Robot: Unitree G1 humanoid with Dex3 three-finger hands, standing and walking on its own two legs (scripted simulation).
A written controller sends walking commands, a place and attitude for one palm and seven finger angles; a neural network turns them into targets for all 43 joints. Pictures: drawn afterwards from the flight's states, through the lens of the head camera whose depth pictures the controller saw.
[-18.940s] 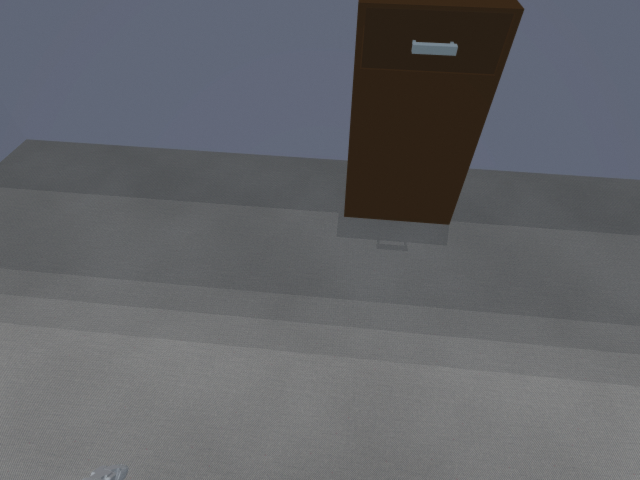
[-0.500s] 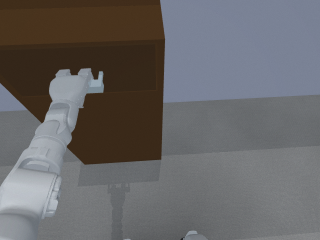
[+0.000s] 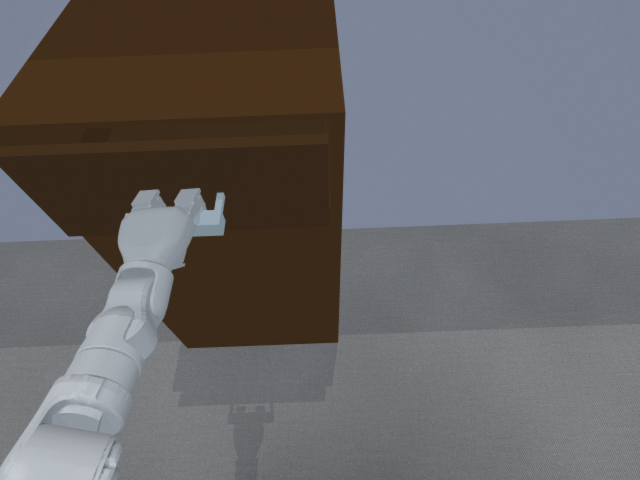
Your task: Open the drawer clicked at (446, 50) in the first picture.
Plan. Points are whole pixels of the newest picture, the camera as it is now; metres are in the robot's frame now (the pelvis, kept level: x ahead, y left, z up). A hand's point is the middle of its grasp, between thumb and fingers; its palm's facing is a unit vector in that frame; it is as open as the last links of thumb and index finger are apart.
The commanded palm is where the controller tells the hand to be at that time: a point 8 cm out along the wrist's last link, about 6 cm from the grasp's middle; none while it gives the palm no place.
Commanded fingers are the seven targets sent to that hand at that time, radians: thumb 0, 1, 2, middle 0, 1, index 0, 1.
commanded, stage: pull the drawer open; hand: left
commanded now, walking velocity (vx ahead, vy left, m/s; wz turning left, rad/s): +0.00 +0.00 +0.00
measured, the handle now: (177, 212) +0.47 +0.21 +0.03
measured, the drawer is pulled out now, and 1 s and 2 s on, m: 0.04 0.19 0.30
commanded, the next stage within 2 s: none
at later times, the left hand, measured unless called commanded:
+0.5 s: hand (166, 297) +0.34 +0.20 +0.01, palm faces -0.03 -0.05 -1.00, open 6.2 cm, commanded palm +0.30 +0.20 +0.07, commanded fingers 0.00 0.90 0.90 -0.40 -1.35 -0.40 -1.35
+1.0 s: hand (155, 356) +0.27 +0.20 +0.01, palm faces +0.00 -0.06 -1.00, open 6.2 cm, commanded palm +0.24 +0.20 +0.07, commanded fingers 0.00 0.90 0.90 -0.40 -1.35 -0.40 -1.35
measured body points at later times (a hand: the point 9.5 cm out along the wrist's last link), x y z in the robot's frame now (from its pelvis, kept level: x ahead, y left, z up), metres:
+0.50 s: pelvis +0.00 -0.01 +0.00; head +0.04 -0.04 +0.45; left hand +0.34 +0.20 +0.07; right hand +0.13 -0.26 -0.13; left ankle -0.05 +0.11 -0.72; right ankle -0.03 -0.13 -0.72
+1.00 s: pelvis -0.02 -0.02 +0.00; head +0.01 -0.05 +0.45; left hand +0.26 +0.20 +0.07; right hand +0.16 -0.26 -0.12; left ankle -0.05 +0.11 -0.72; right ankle -0.03 -0.13 -0.72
